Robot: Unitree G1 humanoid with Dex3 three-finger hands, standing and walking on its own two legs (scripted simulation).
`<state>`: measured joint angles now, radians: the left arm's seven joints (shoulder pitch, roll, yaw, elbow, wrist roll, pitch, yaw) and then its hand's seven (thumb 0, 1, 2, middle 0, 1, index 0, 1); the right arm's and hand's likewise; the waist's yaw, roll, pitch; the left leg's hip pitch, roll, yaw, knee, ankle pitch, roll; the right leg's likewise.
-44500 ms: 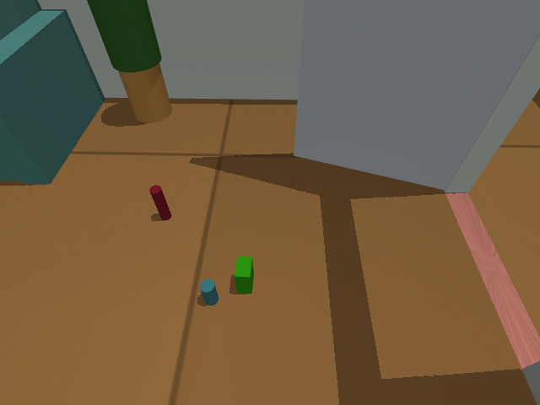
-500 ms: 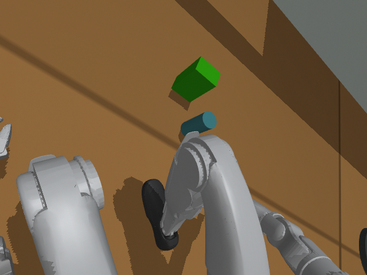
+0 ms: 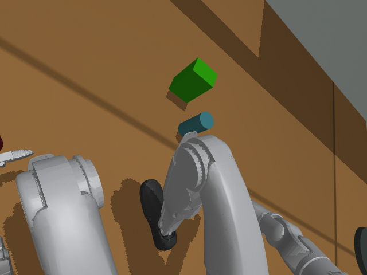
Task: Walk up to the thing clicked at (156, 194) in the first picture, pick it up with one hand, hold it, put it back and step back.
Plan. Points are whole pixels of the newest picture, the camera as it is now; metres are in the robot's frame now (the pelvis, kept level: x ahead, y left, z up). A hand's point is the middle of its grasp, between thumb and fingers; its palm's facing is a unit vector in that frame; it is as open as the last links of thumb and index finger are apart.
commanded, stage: withdraw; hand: left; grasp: from the side
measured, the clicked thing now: out of the picture +0.39 +0.28 -0.18
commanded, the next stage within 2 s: rise in 0.32 s
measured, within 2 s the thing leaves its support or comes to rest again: neither
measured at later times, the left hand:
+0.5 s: hand out of the picture +0.38 +0.34 -0.08, palm faces +0.28 -0.95 -0.11, open 17.2 cm
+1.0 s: hand out of the picture +0.28 +0.34 +0.08, palm faces +0.28 -0.84 -0.46, open 17.3 cm
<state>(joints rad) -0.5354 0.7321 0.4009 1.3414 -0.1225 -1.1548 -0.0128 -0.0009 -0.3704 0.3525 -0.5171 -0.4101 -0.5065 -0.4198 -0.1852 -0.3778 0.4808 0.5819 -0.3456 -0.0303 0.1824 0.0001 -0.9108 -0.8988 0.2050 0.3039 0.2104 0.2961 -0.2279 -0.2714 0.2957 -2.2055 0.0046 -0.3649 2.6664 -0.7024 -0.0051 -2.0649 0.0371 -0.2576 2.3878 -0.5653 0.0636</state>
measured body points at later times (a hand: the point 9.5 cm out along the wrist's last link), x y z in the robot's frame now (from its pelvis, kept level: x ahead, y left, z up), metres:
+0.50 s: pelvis +0.00 +0.00 +0.02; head +0.18 +0.17 +0.40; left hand +0.36 +0.39 -0.07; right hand +0.21 -0.23 -0.03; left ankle +0.08 +0.12 -0.25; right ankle +0.15 -0.12 -0.25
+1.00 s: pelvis +0.02 -0.02 +0.17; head +0.21 +0.06 +0.57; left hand +0.26 +0.38 +0.11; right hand +0.23 -0.23 +0.04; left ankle +0.08 +0.12 -0.25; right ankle +0.15 -0.12 -0.25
